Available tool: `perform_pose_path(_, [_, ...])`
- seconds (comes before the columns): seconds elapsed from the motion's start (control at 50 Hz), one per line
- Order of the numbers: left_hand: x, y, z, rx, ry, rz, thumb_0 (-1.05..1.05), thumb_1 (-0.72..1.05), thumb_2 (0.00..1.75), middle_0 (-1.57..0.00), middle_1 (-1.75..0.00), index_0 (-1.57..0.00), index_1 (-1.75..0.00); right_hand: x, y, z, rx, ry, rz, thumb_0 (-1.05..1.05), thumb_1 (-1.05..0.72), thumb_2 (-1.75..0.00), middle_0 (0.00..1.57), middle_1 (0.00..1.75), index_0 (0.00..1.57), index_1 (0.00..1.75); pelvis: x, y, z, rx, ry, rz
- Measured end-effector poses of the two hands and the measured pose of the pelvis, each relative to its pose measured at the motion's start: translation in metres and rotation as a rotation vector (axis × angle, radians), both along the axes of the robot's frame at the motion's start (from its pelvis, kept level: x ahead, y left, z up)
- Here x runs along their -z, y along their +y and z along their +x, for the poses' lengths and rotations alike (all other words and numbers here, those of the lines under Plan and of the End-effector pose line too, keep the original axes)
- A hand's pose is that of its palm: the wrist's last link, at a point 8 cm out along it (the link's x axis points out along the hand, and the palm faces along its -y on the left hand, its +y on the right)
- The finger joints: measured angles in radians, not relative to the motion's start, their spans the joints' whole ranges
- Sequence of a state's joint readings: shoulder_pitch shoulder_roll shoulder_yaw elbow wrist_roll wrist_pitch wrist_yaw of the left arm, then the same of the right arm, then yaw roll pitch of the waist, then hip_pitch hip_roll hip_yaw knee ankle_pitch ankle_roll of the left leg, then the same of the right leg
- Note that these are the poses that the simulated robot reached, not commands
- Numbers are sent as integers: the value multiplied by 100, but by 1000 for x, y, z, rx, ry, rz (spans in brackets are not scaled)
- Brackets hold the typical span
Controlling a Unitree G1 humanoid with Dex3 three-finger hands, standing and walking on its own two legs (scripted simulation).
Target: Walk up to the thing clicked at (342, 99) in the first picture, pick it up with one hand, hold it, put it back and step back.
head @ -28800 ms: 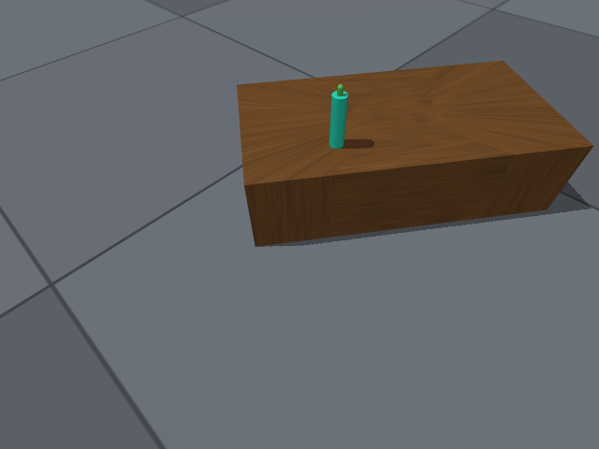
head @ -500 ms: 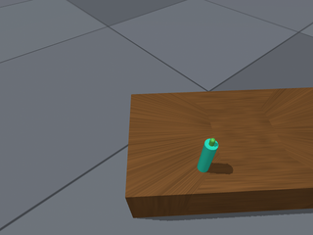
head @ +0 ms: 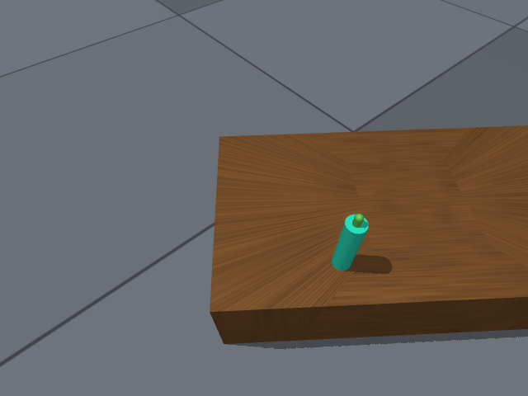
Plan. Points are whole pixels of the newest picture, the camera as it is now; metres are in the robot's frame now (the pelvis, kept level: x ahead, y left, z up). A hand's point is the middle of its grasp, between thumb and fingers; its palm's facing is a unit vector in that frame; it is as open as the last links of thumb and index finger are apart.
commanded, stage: step back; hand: right
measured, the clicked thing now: (349, 241) +0.51 -0.22 -0.29
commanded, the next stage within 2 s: none
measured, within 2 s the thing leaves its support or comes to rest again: neither
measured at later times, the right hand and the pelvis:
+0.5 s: hand out of the picture -0.04 -0.23 -0.15, palm faces -0.03 +0.90 -0.44, open 7.4 cm; pelvis -0.09 +0.04 -0.01, yaw +0 degrees
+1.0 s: hand out of the picture -0.10 -0.23 -0.16, palm faces +0.01 +0.92 -0.40, open 7.4 cm; pelvis -0.20 +0.04 -0.02, yaw -2 degrees
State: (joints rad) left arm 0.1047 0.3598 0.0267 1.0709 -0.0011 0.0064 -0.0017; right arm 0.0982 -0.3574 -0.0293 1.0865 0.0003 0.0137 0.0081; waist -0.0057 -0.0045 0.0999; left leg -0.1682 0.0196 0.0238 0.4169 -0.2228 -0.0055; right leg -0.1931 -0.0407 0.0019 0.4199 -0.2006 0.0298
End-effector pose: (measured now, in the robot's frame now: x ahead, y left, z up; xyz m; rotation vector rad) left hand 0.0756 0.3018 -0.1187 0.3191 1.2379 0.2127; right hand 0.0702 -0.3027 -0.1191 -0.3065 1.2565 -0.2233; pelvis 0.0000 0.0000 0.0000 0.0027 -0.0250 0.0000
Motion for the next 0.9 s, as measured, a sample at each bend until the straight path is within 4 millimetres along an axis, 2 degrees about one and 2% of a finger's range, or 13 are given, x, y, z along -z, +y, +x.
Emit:
perform_pose_path(0.14, [5,7,-2,27,-27,40,1,90,90,-21,-30,-20,-30,7,-17,-2,-8,-30,-29,1,-90,-89,20,30,20,30,13,-4,-26,-6,3,-6])
perform_pose_path(0.22, [7,12,-5,58,-50,43,1,90,90,-21,-30,-20,-30,8,-16,-11,-14,-38,-50,1,-90,-89,20,30,20,30,18,6,-42,-3,1,4])
perform_pose_path(0.3, [15,25,-2,82,-91,36,1,90,90,-21,-30,-20,-30,5,-5,-36,-20,-30,-74,0,-90,-89,20,30,20,30,24,21,-56,-11,18,-2])
perform_pose_path(0.36, [26,37,1,79,-141,15,1,90,90,-21,-30,-20,-30,6,8,-64,-36,6,-109,0,-90,-89,20,30,20,30,32,33,-69,-17,14,1])
perform_pose_path(0.4, [27,40,-4,71,-144,9,1,90,90,-21,-30,-20,-30,3,19,-84,-34,38,-104,0,-90,-89,20,30,20,30,28,38,-76,-13,5,-10])
perform_pose_path(0.46, [24,42,-16,62,-123,-4,1,90,90,-21,-30,-20,-30,-8,30,-108,-16,69,-102,0,-90,-89,20,30,20,30,18,41,-84,-9,10,-25])
perform_pose_path(0.52, [21,43,-33,71,-96,-16,1,90,90,-20,-30,-20,-30,-13,36,-121,2,64,-106,1,-90,-89,21,30,21,30,12,45,-93,7,16,-30])
perform_pose_path(0.64, [19,45,-70,100,-33,-3,1,90,90,-21,-30,-20,-30,-9,38,-130,20,-13,-98,1,-90,-89,21,30,21,31,12,48,-114,44,12,-24])
perform_pose_path(0.74, [16,40,-92,120,-41,29,1,90,90,-21,-30,-20,-30,6,29,-139,24,-73,-70,1,-90,-89,21,30,21,31,23,41,-135,76,1,-6])
perform_pose_path(0.8, [9,33,-108,124,-56,36,1,90,90,-21,-30,-20,-30,12,24,-145,38,-95,-48,1,-90,-89,21,30,21,30,23,36,-149,69,-13,-28])
perform_pose_path(0.9, [-7,30,-128,109,-105,37,1,90,90,-21,-30,-20,-30,7,26,-158,17,-109,-34,1,-90,-89,20,30,20,30,15,37,-172,70,-9,14])
